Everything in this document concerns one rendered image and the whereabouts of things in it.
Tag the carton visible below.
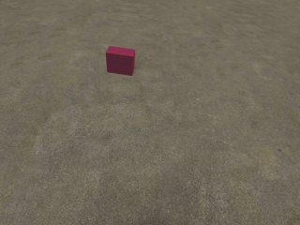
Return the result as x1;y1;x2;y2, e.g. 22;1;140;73
106;46;135;76

